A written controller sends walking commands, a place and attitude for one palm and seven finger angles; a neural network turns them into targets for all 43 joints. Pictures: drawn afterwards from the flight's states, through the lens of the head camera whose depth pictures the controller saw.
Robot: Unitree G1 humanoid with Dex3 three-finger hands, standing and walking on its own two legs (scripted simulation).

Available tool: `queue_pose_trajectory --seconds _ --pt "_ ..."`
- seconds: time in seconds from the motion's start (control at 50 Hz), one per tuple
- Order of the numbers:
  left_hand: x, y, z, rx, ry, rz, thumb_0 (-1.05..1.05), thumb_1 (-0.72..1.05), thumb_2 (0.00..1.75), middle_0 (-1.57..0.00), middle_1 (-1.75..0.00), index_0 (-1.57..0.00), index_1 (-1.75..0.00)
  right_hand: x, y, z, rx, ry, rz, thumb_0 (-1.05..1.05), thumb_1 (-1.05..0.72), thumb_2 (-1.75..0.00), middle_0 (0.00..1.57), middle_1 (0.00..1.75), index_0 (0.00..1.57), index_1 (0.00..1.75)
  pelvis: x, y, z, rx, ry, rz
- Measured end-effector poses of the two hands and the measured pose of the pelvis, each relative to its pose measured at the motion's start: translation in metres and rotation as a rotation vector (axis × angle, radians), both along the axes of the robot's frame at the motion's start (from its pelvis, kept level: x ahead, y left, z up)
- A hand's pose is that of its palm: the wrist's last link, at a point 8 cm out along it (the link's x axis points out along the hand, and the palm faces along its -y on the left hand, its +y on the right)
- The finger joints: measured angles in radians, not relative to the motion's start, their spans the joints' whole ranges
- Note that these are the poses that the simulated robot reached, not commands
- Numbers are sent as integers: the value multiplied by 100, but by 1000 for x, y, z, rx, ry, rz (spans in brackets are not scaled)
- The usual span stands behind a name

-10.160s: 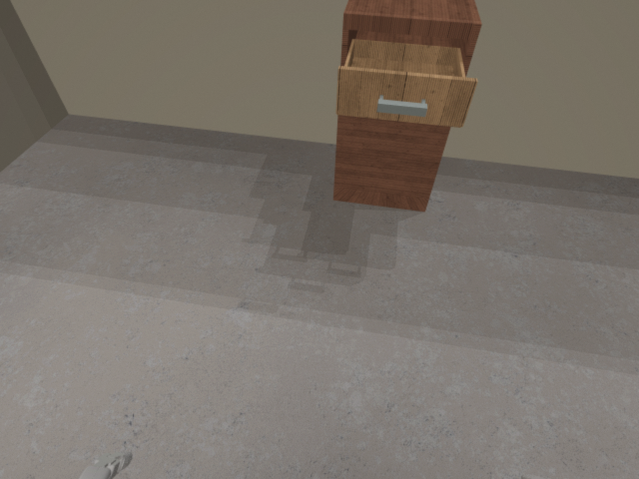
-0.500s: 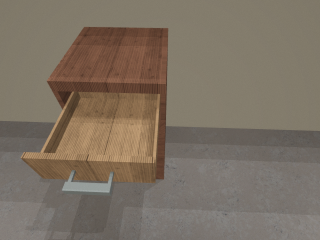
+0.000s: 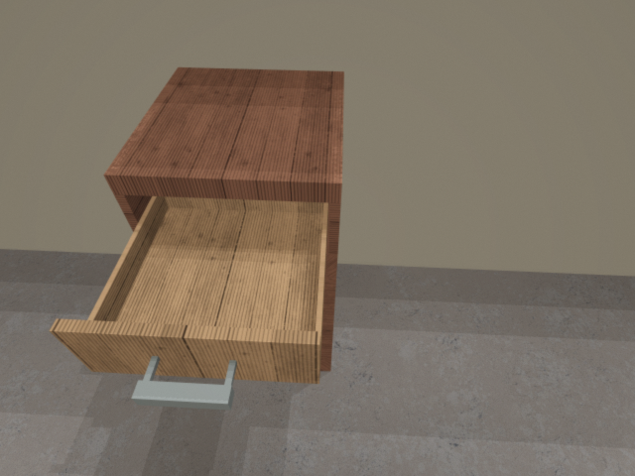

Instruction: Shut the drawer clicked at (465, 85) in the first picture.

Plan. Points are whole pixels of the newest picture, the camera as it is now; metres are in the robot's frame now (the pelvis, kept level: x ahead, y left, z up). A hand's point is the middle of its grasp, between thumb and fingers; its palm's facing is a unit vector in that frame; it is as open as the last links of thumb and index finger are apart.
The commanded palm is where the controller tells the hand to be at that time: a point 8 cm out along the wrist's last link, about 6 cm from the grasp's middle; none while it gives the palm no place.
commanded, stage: come to a stop and stand still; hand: left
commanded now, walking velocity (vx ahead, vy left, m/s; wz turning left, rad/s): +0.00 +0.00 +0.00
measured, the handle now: (188, 379) +0.26 +0.21 -0.09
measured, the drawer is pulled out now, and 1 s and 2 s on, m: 0.29 0.28 0.24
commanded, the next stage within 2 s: look again from close up in 0.12 s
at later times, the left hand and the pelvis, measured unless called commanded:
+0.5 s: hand out of the picture -0.02 +0.19 -0.19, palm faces +0.03 -0.99 -0.15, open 7.4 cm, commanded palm none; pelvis -0.02 +0.03 -0.01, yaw +0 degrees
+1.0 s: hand (141, 449) +0.16 +0.22 -0.03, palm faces +0.24 -0.97 -0.11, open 7.0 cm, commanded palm +0.06 +0.26 -0.06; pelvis -0.04 +0.04 -0.02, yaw +1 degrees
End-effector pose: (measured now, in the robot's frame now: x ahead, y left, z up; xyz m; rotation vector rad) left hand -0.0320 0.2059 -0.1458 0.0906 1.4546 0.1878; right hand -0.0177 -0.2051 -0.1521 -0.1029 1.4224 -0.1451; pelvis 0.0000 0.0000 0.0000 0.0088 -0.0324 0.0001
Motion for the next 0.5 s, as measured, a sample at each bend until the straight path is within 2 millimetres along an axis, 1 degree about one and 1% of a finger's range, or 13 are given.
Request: queue_pose_trajectory --seconds 0.1,0.22,0.3,0.4,0.5 --pt "4 4 1 9 -9 -3 0 91 90 -20 -30 -19 -29 -3 5 -1 12 8 -3 0 -91 -90 20 30 20 30 1 1 0 0 -3 1" --pt "5 3 1 6 -17 -4 0 91 90 -20 -30 -19 -29 -8 8 -1 19 15 -5 0 -91 -90 20 30 20 30 0 2 0 0 -7 3" --pt "2 5 -2 5 -37 -39 0 91 90 -20 -30 -19 -29 -6 3 -2 2 -1 2 1 -92 -90 20 30 20 30 -9 7 -4 -21 3 -2" --pt "0 15 -12 -18 -53 -52 0 91 89 -20 -30 -20 -29 -4 0 2 -45 -58 1 1 -92 -90 20 30 20 30 -17 18 -8 -21 -10 3" --pt "3 33 -16 -19 -93 -58 0 91 89 -20 -30 -20 -29 -4 8 6 -60 -91 16 1 -92 -90 19 30 20 30 -24 30 -9 -23 -18 4"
